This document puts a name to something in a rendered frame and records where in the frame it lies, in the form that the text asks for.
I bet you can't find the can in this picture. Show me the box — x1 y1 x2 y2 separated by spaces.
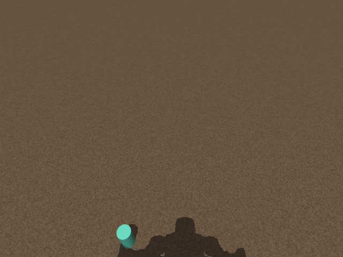
116 224 135 248

